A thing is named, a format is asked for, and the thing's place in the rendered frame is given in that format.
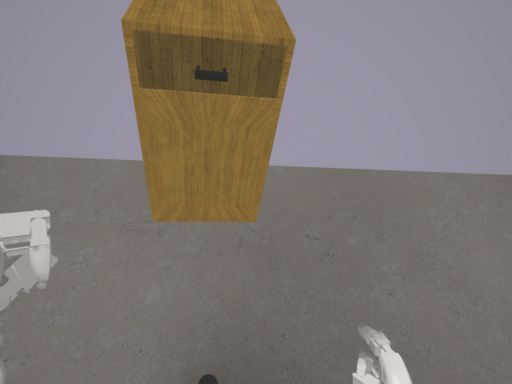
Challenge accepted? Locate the cabinet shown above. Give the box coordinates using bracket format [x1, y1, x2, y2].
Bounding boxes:
[121, 0, 296, 222]

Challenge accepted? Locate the handle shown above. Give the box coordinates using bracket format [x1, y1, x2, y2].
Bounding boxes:
[195, 66, 228, 82]

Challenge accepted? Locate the drawer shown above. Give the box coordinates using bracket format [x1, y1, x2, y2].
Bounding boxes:
[132, 29, 286, 98]

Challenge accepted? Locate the left robot hand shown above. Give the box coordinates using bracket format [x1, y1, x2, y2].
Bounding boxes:
[0, 210, 58, 313]

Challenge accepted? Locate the right robot hand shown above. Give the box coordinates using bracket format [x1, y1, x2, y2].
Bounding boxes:
[353, 323, 413, 384]

